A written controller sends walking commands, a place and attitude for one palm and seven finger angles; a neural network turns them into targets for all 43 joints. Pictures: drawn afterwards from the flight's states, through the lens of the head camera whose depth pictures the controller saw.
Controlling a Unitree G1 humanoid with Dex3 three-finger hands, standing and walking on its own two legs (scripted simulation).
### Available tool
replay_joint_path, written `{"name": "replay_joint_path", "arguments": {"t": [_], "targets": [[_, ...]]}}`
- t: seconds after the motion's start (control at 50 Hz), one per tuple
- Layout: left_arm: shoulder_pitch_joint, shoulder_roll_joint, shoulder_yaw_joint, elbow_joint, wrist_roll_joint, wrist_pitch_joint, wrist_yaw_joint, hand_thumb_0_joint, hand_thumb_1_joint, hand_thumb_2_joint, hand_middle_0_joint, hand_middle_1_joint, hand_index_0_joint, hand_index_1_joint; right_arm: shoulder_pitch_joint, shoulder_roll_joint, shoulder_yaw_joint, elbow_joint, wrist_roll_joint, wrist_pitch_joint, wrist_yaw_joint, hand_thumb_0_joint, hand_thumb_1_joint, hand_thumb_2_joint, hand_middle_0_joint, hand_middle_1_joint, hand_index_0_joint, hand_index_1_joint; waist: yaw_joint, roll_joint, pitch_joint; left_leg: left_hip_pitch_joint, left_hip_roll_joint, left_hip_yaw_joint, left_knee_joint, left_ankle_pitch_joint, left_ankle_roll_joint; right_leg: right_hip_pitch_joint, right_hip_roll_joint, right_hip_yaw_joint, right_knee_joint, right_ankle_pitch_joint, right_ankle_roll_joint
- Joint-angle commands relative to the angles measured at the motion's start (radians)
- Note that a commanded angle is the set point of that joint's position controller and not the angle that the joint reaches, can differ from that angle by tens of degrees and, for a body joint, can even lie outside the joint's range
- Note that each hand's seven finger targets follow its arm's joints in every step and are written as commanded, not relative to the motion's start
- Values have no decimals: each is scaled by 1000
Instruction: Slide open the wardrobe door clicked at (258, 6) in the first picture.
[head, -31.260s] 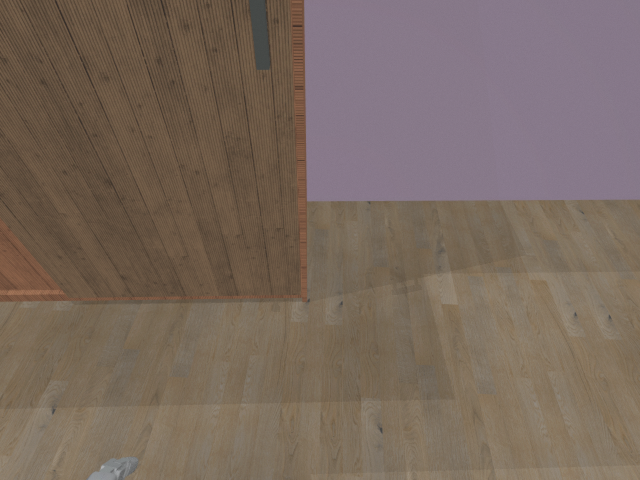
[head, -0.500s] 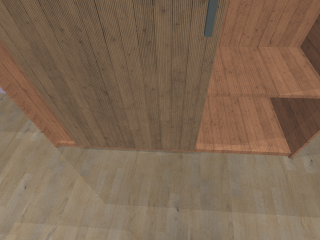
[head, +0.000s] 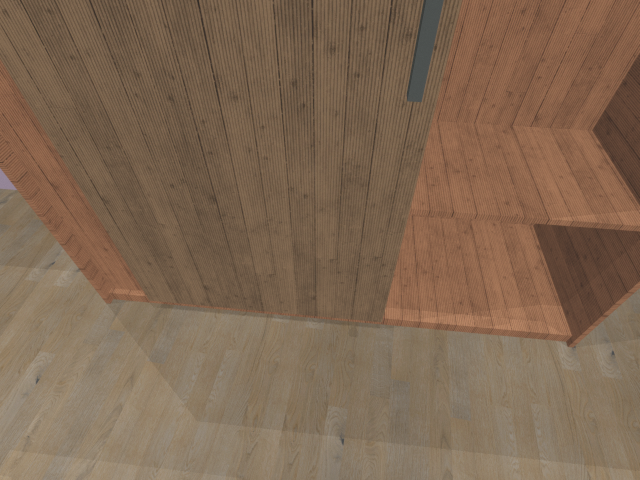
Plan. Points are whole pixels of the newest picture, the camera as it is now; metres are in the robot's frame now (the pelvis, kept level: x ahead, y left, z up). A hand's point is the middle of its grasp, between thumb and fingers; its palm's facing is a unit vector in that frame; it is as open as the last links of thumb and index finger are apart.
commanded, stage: let the arm hang, fingers relaxed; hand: right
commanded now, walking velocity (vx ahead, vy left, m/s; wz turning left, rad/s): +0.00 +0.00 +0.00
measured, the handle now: (426, 23) +0.70 -0.11 +0.25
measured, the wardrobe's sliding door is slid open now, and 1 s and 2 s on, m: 0.64 0.64 0.64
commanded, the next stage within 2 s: look to check the result in 0.14 s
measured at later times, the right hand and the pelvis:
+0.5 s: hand out of the picture +0.03 -0.21 -0.17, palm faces +0.00 +0.97 -0.26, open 7.4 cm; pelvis +0.01 +0.00 +0.00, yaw +0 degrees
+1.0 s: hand out of the picture +0.09 -0.22 -0.16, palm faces -0.03 +0.95 -0.31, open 7.4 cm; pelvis +0.03 +0.02 +0.01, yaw +0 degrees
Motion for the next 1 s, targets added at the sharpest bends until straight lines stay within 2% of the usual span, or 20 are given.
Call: {"name": "replay_joint_path", "arguments": {"t": [0.0, 0.06, 0.1, 0.14, 0.28, 0.38, 0.66, 0.72, 0.8, 0.94, 0.98], "targets": [[25, 133, 23, -30, -4, -14, 4, 0, 900, 900, -200, -300, -200, -300, 77, -124, -21, -13, -3, -8, -1, 0, -900, -900, 200, 300, 200, 300, -12, -39, 9, -53, 62, -69, -95, 19, 50, 38, -97, 126, -111, 5, -6], [12, 145, 26, -32, -6, -19, 5, 0, 900, 900, -200, -300, -200, -300, 66, -131, -24, -15, -3, -12, -1, 0, -900, -900, 200, 300, 200, 300, -11, -47, -19, -36, 67, -70, -96, 54, 48, 68, -100, 123, -101, 60, -6], [6, 149, 27, -32, -6, -19, 5, 0, 900, 900, -200, -300, -200, -300, 57, -133, -25, -15, -3, -12, -1, 0, -900, -900, 200, 300, 200, 300, -10, -49, -11, -38, 65, -68, -98, 52, 47, 70, -101, 125, -107, 54, -6], [0, 156, 28, -33, -8, -21, 5, 0, 900, 900, -200, -300, -200, -300, 55, -137, -25, -14, -3, -14, -1, 0, -900, -900, 200, 300, 200, 300, -9, -24, -17, -35, 68, -68, -103, 63, 46, 83, -103, 123, -101, 77, -7], [-26, 183, 30, -32, -9, -23, 7, 0, 900, 900, -200, -300, -200, -300, 39, -156, -25, -10, -2, -17, 0, 0, -900, -900, 200, 300, 200, 300, -7, -27, -28, -27, 72, -73, -116, 81, 47, 118, -105, 124, -101, 110, -9], [-49, 213, 34, -34, -11, -25, 6, 0, 900, 900, -200, -300, -200, -300, 19, -189, -28, -7, -2, -23, 3, 0, -900, -900, 200, 300, 200, 300, -6, 3, -32, -20, 79, -75, -131, 105, 49, 138, -109, 123, -99, 138, -11], [-126, 284, 35, -36, -12, -27, 0, 0, 900, 900, -200, -300, -200, -300, -42, -264, -31, -11, -1, -30, 9, 0, -900, -900, 200, 300, 200, 300, -7, -21, -38, 4, 92, -88, -170, 126, 54, 162, -118, 121, -118, 148, -4], [-138, 299, 35, -41, -13, -28, -2, 0, 900, 900, -200, -300, -200, -300, -54, -280, -32, -17, -2, -32, 10, 0, -900, -900, 200, 300, 200, 300, -8, 0, -40, 8, 92, -90, -177, 145, 54, 169, -120, 125, -118, 161, -3], [-152, 318, 36, -42, -11, -29, -3, 0, 900, 900, -200, -300, -200, -300, -77, -292, -31, -21, 0, -31, 12, 0, -900, -900, 200, 300, 200, 300, -7, -23, -44, 16, 93, -96, -181, 137, 56, 170, -122, 126, -131, 156, 0], [-160, 329, 32, -43, -12, -33, -2, 0, 900, 900, -200, -300, -200, -300, -93, -308, -33, -28, 0, -34, 11, 0, -900, -900, 200, 300, 200, 300, -8, -14, -82, 51, 99, -93, -173, 228, 56, 195, -129, 120, -121, 234, 0], [-164, 331, 32, -43, -13, -33, -2, 0, 900, 900, -200, -300, -200, -300, -101, -312, -33, -28, 1, -34, 11, 0, -900, -900, 200, 300, 200, 300, -7, -14, -70, 51, 100, -91, -176, 242, 55, 192, -130, 117, -121, 240, 2]]}}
